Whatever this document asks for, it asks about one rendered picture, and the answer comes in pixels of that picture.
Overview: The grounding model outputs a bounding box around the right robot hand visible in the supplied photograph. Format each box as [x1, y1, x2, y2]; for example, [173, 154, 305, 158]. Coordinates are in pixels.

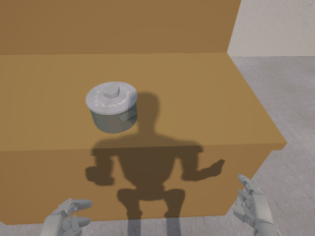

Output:
[233, 174, 274, 229]

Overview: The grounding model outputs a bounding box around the pot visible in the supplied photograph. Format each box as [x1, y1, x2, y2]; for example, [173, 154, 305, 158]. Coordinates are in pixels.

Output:
[90, 103, 138, 134]

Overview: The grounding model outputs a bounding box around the right robot forearm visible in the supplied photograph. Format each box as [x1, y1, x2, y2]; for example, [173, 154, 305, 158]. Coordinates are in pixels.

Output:
[253, 222, 281, 236]

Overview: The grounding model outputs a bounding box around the left robot hand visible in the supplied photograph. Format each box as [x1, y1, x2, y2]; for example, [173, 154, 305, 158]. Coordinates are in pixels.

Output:
[39, 198, 93, 236]

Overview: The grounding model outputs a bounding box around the table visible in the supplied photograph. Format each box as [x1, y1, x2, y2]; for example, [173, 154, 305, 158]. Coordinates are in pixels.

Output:
[0, 0, 287, 225]

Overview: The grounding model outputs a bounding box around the lid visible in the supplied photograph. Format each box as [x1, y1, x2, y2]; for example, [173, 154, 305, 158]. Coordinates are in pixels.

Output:
[86, 82, 138, 115]

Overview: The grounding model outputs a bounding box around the knob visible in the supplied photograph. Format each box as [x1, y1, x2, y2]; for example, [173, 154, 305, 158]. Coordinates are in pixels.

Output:
[102, 85, 119, 98]

